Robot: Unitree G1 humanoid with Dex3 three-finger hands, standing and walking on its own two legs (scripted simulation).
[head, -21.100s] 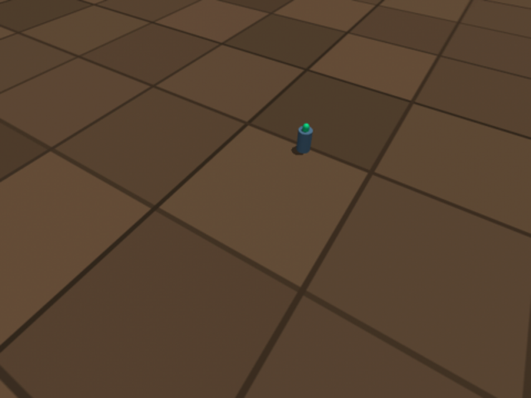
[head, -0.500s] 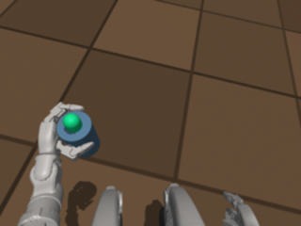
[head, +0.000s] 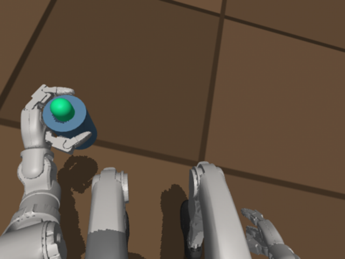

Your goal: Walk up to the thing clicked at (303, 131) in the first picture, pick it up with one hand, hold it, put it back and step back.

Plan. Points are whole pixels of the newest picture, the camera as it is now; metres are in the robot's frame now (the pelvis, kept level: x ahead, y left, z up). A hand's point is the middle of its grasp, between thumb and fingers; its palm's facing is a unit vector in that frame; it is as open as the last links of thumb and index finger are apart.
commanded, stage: crouch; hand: left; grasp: from the side
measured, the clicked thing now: (71, 121) +0.42 +0.21 -0.06
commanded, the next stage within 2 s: lower in 0.80 s
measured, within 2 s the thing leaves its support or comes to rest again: neither
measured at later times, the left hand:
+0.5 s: hand (80, 130) +0.43 +0.22 -0.16, palm faces +0.11 -0.99 -0.03, open 11.1 cm
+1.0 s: hand (83, 135) +0.43 +0.22 -0.22, palm faces +0.10 -0.99 -0.02, open 11.1 cm
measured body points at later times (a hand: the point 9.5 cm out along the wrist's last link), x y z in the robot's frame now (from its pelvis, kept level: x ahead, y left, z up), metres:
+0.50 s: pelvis -0.01 +0.00 -0.10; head +0.19 +0.06 +0.30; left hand +0.42 +0.27 -0.16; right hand +0.09 -0.27 -0.21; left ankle +0.08 +0.13 -0.39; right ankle +0.09 -0.13 -0.39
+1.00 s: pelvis -0.01 +0.01 -0.12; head +0.21 +0.09 +0.26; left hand +0.42 +0.27 -0.21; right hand +0.10 -0.27 -0.22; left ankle +0.08 +0.13 -0.39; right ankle +0.09 -0.13 -0.39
